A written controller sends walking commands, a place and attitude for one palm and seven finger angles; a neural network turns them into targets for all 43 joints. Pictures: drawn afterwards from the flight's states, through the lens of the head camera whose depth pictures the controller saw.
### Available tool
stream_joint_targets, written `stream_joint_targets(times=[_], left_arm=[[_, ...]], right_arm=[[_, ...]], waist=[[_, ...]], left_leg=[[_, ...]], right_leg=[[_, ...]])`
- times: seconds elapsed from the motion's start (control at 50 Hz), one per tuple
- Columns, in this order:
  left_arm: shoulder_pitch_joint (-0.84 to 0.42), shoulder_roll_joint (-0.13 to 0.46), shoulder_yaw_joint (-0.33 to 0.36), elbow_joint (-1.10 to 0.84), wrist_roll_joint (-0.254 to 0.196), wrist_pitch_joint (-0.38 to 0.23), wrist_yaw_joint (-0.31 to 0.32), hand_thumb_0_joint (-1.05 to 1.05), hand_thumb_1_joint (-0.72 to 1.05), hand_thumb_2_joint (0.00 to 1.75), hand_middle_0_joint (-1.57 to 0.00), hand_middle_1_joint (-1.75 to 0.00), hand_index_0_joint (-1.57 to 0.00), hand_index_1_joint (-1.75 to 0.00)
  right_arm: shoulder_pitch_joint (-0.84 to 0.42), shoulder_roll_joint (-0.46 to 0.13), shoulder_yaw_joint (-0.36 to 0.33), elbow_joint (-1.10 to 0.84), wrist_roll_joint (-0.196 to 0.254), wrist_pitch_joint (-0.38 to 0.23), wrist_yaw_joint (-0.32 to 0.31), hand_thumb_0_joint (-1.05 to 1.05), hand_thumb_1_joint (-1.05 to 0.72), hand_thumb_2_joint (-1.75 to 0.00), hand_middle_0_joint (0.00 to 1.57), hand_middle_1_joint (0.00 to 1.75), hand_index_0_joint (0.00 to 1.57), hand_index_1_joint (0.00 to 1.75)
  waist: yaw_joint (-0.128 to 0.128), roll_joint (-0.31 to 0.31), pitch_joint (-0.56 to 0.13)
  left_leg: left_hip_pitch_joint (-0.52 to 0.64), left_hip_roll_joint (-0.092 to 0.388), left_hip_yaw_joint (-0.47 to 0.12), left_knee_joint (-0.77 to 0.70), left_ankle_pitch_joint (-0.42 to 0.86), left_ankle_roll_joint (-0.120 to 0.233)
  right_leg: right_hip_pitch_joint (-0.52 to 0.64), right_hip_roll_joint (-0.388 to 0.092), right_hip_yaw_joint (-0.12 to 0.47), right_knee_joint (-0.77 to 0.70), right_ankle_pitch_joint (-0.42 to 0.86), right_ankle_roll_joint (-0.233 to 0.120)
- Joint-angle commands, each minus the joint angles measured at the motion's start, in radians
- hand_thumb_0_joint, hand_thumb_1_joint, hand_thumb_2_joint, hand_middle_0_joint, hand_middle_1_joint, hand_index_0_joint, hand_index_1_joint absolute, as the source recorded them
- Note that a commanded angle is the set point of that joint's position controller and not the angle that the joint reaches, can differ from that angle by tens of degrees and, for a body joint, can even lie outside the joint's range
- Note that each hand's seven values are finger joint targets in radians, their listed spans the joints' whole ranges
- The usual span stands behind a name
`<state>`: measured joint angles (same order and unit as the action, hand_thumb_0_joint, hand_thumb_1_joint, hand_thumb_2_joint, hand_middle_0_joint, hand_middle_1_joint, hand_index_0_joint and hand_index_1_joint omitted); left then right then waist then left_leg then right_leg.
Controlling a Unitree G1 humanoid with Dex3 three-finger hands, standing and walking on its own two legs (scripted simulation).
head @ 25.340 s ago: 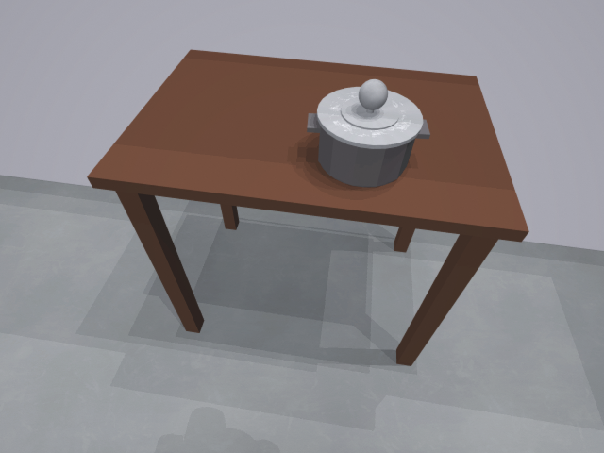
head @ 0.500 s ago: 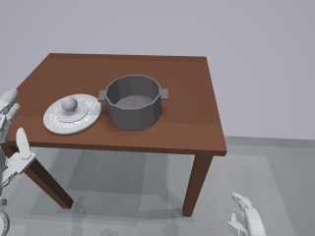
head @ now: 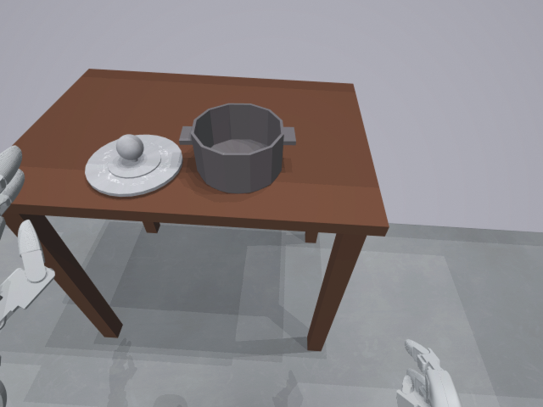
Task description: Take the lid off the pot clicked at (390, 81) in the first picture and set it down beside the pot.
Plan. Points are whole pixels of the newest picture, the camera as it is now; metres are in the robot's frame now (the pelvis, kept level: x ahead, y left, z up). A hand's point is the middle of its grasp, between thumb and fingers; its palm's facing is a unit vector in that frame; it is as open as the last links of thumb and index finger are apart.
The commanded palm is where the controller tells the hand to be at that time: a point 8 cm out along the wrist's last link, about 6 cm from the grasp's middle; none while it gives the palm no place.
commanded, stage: step back with the hand held close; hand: left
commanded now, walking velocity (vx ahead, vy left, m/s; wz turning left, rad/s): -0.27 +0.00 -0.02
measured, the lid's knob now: (130, 147) +0.58 +0.35 +0.05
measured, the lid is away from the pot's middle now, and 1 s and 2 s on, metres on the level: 0.23 0.23 0.23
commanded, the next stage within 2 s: stop stepping back and stand still in 0.54 s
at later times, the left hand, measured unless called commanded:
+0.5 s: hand out of the picture +0.11 +0.24 +0.21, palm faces +0.38 -0.81 -0.44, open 7.4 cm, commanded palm +0.05 +0.29 +0.21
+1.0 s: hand out of the picture -0.03 +0.21 +0.23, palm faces +0.45 -0.83 -0.35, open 7.4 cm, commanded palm -0.08 +0.25 +0.21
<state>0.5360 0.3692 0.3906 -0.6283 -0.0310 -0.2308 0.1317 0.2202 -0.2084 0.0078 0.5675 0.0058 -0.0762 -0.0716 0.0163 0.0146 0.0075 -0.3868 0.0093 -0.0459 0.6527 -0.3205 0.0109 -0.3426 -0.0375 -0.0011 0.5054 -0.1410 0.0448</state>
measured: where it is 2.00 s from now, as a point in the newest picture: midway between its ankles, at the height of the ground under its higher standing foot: outside the picture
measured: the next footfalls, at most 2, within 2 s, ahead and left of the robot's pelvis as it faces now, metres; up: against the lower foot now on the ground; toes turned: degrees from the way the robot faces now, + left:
right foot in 0.28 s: -0.05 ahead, -0.12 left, +0.00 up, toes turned +5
left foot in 0.46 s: -0.01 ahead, +0.10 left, +0.00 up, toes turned +4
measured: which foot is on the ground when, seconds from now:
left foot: down 0.00-0.30, up 0.32-0.44, down 0.46-0.78, up 0.80-1.00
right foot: down 0.00-0.10, up 0.12-0.26, down 0.28-0.48, up 0.50-0.76, down 0.78-1.00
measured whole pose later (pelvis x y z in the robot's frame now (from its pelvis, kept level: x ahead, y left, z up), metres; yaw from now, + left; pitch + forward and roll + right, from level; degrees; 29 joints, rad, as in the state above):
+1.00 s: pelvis -0.22 -0.02 +0.01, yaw -2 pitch +1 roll +2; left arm 0.50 0.36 0.39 -0.57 -0.04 -0.21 0.14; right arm 0.32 -0.25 -0.02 0.65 0.02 -0.06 -0.09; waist 0.01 -0.04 -0.13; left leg -0.30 0.03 0.04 0.75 -0.44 0.03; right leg -0.36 -0.06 -0.07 0.55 -0.27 -0.02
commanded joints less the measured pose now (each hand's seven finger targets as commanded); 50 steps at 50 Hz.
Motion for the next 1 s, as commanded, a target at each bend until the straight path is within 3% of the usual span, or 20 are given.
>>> stream_joint_targets(times=[0.0,0.1,0.16,0.24,0.28,0.3,0.32,0.34,0.42,0.46,0.6,0.62,0.64,0.66,0.7,0.74,0.76,0.78,0.88,0.98], left_arm=[[-0.099,0.175,0.090,-0.182,-0.001,-0.059,0.033,0.00,0.90,0.90,-0.20,-0.30,-0.20,-0.30],[-0.068,0.166,0.130,-0.248,0.011,-0.077,0.037,0.00,0.90,0.90,-0.20,-0.30,-0.20,-0.30],[-0.008,0.178,0.140,-0.236,0.005,-0.080,0.029,0.00,0.90,0.90,-0.20,-0.30,-0.20,-0.30],[0.071,0.238,0.167,-0.213,-0.003,-0.076,0.023,0.00,0.90,0.90,-0.20,-0.30,-0.20,-0.30],[-0.015,0.262,0.165,-0.238,-0.021,-0.091,0.025,0.00,0.90,0.90,-0.20,-0.30,-0.20,-0.30],[-0.015,0.258,0.181,-0.205,-0.013,-0.104,0.027,0.00,0.90,0.90,-0.20,-0.30,-0.20,-0.30],[-0.011,0.239,0.152,-0.219,-0.015,-0.089,0.018,0.00,0.90,0.90,-0.20,-0.30,-0.20,-0.30],[-0.028,0.254,0.166,-0.223,-0.015,-0.065,0.009,0.00,0.90,0.90,-0.20,-0.30,-0.20,-0.30],[-0.049,0.187,0.109,-0.237,-0.033,-0.057,-0.003,0.00,0.90,0.90,-0.20,-0.30,-0.20,-0.30],[-0.067,0.204,0.115,-0.254,-0.035,-0.069,0.000,0.00,0.90,0.90,-0.20,-0.30,-0.20,-0.30],[0.047,0.193,0.141,-0.319,-0.044,-0.013,-0.001,0.00,0.90,0.90,-0.20,-0.30,-0.20,-0.30],[-0.083,-0.071,-0.280,0.629,0.058,0.182,-0.103,0.00,0.90,0.90,-0.20,-0.30,-0.20,-0.30],[-0.109,0.188,0.127,-0.431,-0.048,0.058,-0.022,0.00,0.90,0.90,-0.20,-0.30,-0.20,-0.30],[-0.017,0.263,0.212,-0.372,-0.053,0.001,0.008,0.00,0.90,0.90,-0.20,-0.30,-0.20,-0.30],[0.215,0.252,0.206,-0.309,-0.048,0.017,0.012,0.00,0.90,0.90,-0.20,-0.30,-0.20,-0.30],[0.144,0.284,0.204,-0.366,-0.022,0.012,0.018,0.00,0.90,0.90,-0.20,-0.30,-0.20,-0.30],[0.085,0.277,0.177,-0.362,-0.023,0.004,0.018,0.00,0.90,0.90,-0.20,-0.30,-0.20,-0.30],[0.003,0.268,0.159,-0.342,-0.030,0.006,0.023,0.00,0.90,0.90,-0.20,-0.30,-0.20,-0.30],[-0.100,0.179,0.090,-0.076,-0.012,0.002,0.007,0.00,0.90,0.90,-0.20,-0.30,-0.20,-0.30],[-0.170,0.144,0.044,-0.018,-0.005,-0.021,0.024,0.00,0.90,0.90,-0.20,-0.30,-0.20,-0.30]], right_arm=[[-0.079,-0.132,-0.055,-0.138,-0.005,-0.060,-0.020,0.00,-0.90,-0.90,0.20,0.30,0.20,0.30],[-0.100,-0.149,-0.064,-0.178,-0.001,-0.086,-0.033,0.00,-0.90,-0.90,0.20,0.30,0.20,0.30],[-0.101,-0.136,-0.081,-0.171,-0.002,-0.102,-0.013,0.00,-0.90,-0.90,0.20,0.30,0.20,0.30],[-0.116,-0.107,-0.078,-0.154,-0.001,-0.103,0.005,0.00,-0.90,-0.90,0.20,0.30,0.20,0.30],[-0.122,-0.079,-0.064,-0.099,-0.012,-0.086,0.009,0.00,-0.90,-0.90,0.20,0.30,0.20,0.30],[-0.098,-0.055,-0.046,-0.090,-0.021,-0.079,0.004,0.00,-0.90,-0.90,0.20,0.30,0.20,0.30],[-0.114,-0.065,-0.064,-0.103,0.002,-0.071,-0.005,0.00,-0.90,-0.90,0.20,0.30,0.20,0.30],[-0.136,-0.073,-0.066,-0.115,0.007,-0.068,-0.007,0.00,-0.90,-0.90,0.20,0.30,0.20,0.30],[-0.146,-0.100,-0.045,-0.114,0.009,-0.055,-0.033,0.00,-0.90,-0.90,0.20,0.30,0.20,0.30],[-0.118,-0.120,-0.071,-0.106,-0.005,-0.084,-0.011,0.00,-0.90,-0.90,0.20,0.30,0.20,0.30],[-0.108,-0.111,-0.090,-0.142,-0.005,-0.085,0.039,0.00,-0.90,-0.90,0.20,0.30,0.20,0.30],[-0.117,-0.259,-0.116,0.091,-0.027,-0.074,0.045,0.00,-0.90,-0.90,0.20,0.30,0.20,0.30],[-0.134,-0.076,-0.104,-0.193,0.006,-0.070,0.049,0.00,-0.90,-0.90,0.20,0.30,0.20,0.30],[-0.158,-0.143,-0.091,-0.188,-0.005,-0.094,0.033,0.00,-0.90,-0.90,0.20,0.30,0.20,0.30],[-0.127,-0.107,-0.068,-0.230,0.019,-0.064,0.034,0.00,-0.90,-0.90,0.20,0.30,0.20,0.30],[-0.150,-0.083,-0.056,-0.235,0.017,-0.041,0.022,0.00,-0.90,-0.90,0.20,0.30,0.20,0.30],[-0.160,-0.083,-0.054,-0.210,0.012,-0.035,0.016,0.00,-0.90,-0.90,0.20,0.30,0.20,0.30],[-0.139,-0.098,-0.052,-0.167,-0.006,-0.040,0.015,0.00,-0.90,-0.90,0.20,0.30,0.20,0.30],[-0.088,-0.113,-0.056,-0.113,0.003,-0.043,-0.017,0.00,-0.90,-0.90,0.20,0.30,0.20,0.30],[-0.073,-0.118,-0.039,-0.104,0.015,-0.094,-0.038,0.00,-0.90,-0.90,0.20,0.30,0.20,0.30]], waist=[[-0.042,-0.056,-0.043],[-0.025,0.302,-0.073],[-0.020,0.224,-0.089],[-0.023,0.004,-0.034],[-0.020,-0.139,-0.052],[-0.024,-0.083,-0.118],[-0.016,-0.253,-0.219],[-0.014,-0.303,-0.246],[-0.043,0.048,-0.157],[-0.025,0.232,-0.239],[-0.027,0.170,-0.212],[-0.091,0.227,-0.115],[-0.010,0.128,-0.191],[-0.014,0.243,-0.170],[0.011,0.148,-0.157],[-0.002,-0.053,-0.093],[-0.004,-0.216,-0.039],[-0.020,-0.179,0.020],[-0.059,-0.138,-0.009],[-0.046,-0.052,-0.003]], left_leg=[[0.127,0.008,-0.005,-0.052,-0.126,0.015],[-0.372,0.250,-0.304,-0.547,-0.502,0.131],[-0.334,0.247,-0.248,-0.464,-0.346,0.148],[-0.105,0.045,-0.008,-0.107,-0.173,0.013],[-0.007,-0.012,0.033,0.285,-0.087,-0.022],[-0.077,0.000,0.056,0.277,-0.101,-0.026],[-0.112,-0.025,0.063,0.269,-0.099,-0.020],[-0.074,-0.015,0.046,0.245,-0.089,-0.009],[0.207,0.043,0.076,-0.271,0.517,-0.005],[0.414,0.321,-0.139,-0.240,1.170,0.100],[0.209,0.292,-0.030,-0.317,0.691,0.111],[0.114,0.301,-0.157,-0.088,0.928,0.116],[0.208,0.288,0.019,-0.366,0.508,0.078],[-0.010,0.290,-0.040,-0.404,0.110,0.112],[-0.179,0.176,0.004,-0.417,-0.354,0.049],[-0.206,0.020,0.134,-0.115,-0.354,-0.011],[-0.100,-0.050,0.105,0.294,-0.238,-0.033],[-0.104,-0.020,0.019,0.486,-0.159,-0.024],[0.098,0.046,0.019,0.320,-0.063,0.005],[0.146,0.017,0.123,-0.275,-0.210,0.057]], right_leg=[[-0.210,-0.100,0.059,-0.233,-0.402,-0.079],[0.245,0.113,-0.025,0.405,-0.196,-0.010],[0.217,0.106,0.022,0.423,-0.264,-0.022],[0.023,-0.043,0.116,-0.194,-0.230,-0.093],[-0.120,-0.299,0.337,-0.290,0.200,-0.195],[0.070,-0.279,0.243,-0.172,0.687,-0.191],[0.227,-0.236,0.211,-0.078,0.970,-0.134],[0.213,-0.228,0.214,-0.045,0.982,-0.128],[0.083,-0.045,0.054,0.106,0.577,-0.054],[-0.138,0.066,0.083,0.394,-0.341,-0.034],[-0.050,0.074,0.028,0.407,-0.290,-0.021],[-0.182,0.003,0.106,0.453,-0.268,-0.023],[-0.024,0.118,-0.008,0.395,-0.365,0.011],[0.107,0.052,0.031,0.320,-0.303,-0.024],[0.305,0.083,-0.095,0.136,-0.233,-0.041],[0.212,-0.055,0.072,-0.150,-0.429,-0.087],[-0.113,-0.284,0.458,-0.406,-0.699,-0.185],[-0.229,-0.381,0.531,-0.460,-0.622,-0.226],[-0.306,-0.240,0.177,-0.309,-0.545,-0.140],[-0.073,-0.137,0.059,-0.114,-0.539,-0.094]])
